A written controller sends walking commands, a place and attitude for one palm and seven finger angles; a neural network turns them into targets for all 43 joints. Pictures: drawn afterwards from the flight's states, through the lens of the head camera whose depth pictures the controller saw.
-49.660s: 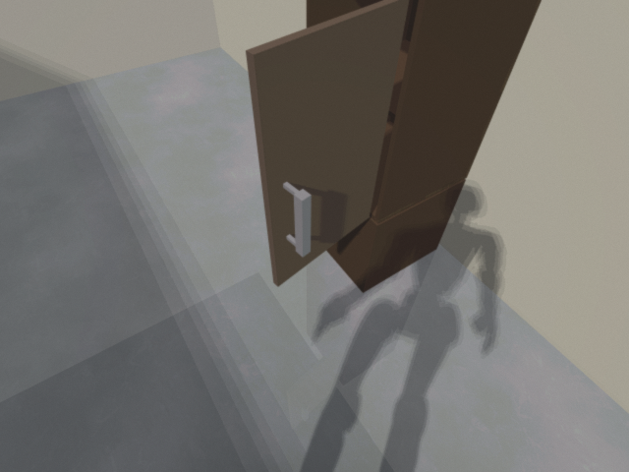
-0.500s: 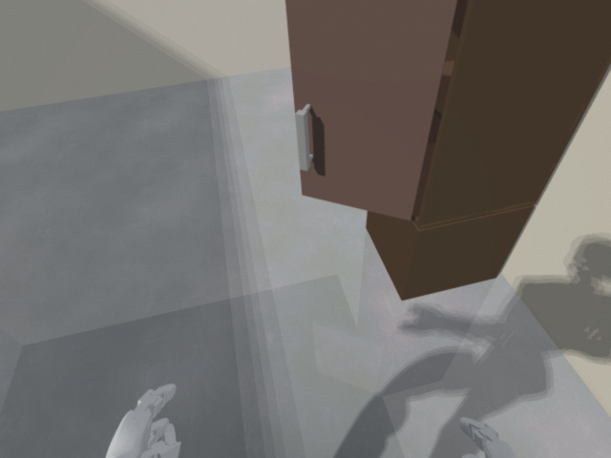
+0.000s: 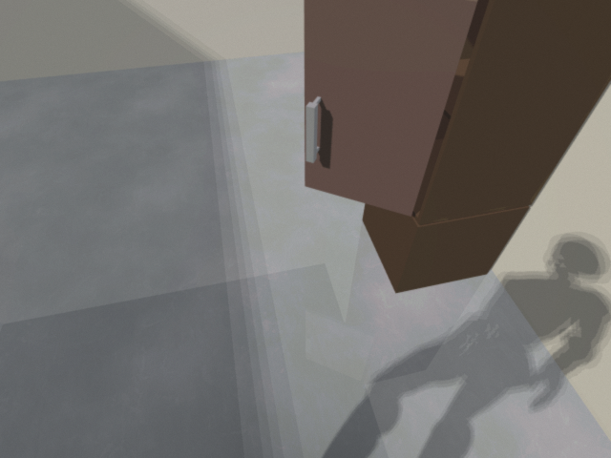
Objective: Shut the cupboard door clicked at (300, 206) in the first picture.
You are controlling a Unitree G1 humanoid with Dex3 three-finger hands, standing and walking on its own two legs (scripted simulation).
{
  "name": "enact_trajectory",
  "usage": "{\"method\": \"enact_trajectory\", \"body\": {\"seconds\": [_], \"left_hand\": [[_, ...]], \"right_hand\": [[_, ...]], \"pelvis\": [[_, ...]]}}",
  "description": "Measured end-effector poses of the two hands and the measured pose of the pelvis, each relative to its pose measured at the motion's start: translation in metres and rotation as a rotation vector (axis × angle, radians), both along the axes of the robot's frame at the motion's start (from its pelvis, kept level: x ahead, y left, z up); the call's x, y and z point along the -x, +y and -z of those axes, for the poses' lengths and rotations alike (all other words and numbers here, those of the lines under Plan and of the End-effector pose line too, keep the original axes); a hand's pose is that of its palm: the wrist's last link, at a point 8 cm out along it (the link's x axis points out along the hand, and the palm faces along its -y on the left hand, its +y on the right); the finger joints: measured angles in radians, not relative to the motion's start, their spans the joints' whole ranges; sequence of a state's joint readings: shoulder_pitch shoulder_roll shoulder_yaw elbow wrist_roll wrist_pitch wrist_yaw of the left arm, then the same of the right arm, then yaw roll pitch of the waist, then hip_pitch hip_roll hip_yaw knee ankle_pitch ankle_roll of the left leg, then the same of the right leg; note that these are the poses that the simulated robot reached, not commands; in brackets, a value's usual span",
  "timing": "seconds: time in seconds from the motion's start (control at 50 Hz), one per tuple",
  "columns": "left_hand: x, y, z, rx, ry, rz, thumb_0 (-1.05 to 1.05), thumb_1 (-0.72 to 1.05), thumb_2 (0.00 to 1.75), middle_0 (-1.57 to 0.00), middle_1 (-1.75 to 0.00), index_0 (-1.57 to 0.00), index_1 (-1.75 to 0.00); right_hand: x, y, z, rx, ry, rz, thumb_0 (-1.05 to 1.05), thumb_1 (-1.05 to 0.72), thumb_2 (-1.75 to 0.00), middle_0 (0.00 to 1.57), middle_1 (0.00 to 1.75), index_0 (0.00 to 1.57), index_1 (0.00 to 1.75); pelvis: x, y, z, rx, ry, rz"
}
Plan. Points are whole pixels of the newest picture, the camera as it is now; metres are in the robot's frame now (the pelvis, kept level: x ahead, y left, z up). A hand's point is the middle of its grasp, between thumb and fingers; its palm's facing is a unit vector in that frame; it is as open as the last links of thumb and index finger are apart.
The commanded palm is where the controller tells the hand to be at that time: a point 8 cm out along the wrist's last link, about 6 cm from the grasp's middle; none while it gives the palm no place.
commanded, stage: let the arm hang, fingers relaxed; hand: left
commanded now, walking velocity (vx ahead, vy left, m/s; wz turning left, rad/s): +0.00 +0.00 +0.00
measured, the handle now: (314, 130) +0.94 +0.03 -0.11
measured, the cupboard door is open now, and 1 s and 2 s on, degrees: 54 54 54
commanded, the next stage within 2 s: look to check the result in 0.40 s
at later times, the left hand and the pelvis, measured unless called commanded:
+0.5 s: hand out of the picture +0.06 +0.21 -0.17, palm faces -0.03 -0.97 -0.25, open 7.4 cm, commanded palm none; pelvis +0.01 +0.00 +0.00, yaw +0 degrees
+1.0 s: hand out of the picture +0.08 +0.22 -0.16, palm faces -0.03 -0.96 -0.30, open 7.4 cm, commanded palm none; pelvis +0.04 -0.01 +0.00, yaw +0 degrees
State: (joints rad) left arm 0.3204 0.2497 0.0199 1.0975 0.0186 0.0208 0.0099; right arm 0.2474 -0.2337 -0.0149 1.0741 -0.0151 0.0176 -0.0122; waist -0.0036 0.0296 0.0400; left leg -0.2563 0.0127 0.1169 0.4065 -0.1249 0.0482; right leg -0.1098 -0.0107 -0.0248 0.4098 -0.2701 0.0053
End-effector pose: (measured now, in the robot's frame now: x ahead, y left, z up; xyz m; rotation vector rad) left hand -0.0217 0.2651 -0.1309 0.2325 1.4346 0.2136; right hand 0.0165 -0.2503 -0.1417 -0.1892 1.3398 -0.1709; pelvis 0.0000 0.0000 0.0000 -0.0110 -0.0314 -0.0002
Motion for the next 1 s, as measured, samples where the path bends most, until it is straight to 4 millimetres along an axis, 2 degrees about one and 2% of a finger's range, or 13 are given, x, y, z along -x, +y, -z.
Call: {"method": "enact_trajectory", "body": {"seconds": [0.14,0.28,0.42,0.76,1.0], "left_hand": [[-0.023,0.002,0.000,-0.003,-0.053,0.027,0.01,0.91,0.90,-0.20,-0.30,-0.20,-0.30],[-0.049,-0.007,0.004,0.026,-0.102,0.054,0.01,0.91,0.90,-0.20,-0.30,-0.20,-0.30],[-0.067,-0.011,0.005,0.040,-0.119,0.067,0.01,0.91,0.90,-0.20,-0.30,-0.20,-0.30],[-0.089,0.001,-0.003,-0.005,-0.114,0.069,0.01,0.91,0.90,-0.20,-0.30,-0.20,-0.30],[-0.100,-0.002,-0.004,-0.010,-0.114,0.068,0.01,0.91,0.90,-0.20,-0.30,-0.20,-0.30]], "right_hand": [[0.000,-0.002,0.000,0.001,-0.007,0.018,0.01,-0.90,-0.89,0.20,0.30,0.21,0.30],[-0.007,-0.012,-0.008,0.032,-0.022,0.025,0.00,-0.90,-0.89,0.20,0.30,0.21,0.30],[-0.016,-0.023,-0.013,0.060,-0.028,0.020,0.00,-0.90,-0.89,0.20,0.30,0.21,0.30],[-0.055,-0.026,-0.014,0.055,-0.055,-0.012,0.00,-0.90,-0.89,0.20,0.30,0.21,0.30],[-0.072,-0.027,-0.013,0.048,-0.064,-0.021,0.00,-0.90,-0.89,0.20,0.30,0.21,0.30]], "pelvis": [[-0.001,0.001,-0.001,-0.006,-0.002,0.006],[-0.003,0.000,-0.002,-0.007,0.000,0.009],[-0.009,-0.001,-0.003,-0.008,0.004,0.008],[-0.026,-0.004,-0.004,-0.011,0.010,0.008],[-0.037,-0.008,-0.005,-0.016,0.014,0.007]]}}
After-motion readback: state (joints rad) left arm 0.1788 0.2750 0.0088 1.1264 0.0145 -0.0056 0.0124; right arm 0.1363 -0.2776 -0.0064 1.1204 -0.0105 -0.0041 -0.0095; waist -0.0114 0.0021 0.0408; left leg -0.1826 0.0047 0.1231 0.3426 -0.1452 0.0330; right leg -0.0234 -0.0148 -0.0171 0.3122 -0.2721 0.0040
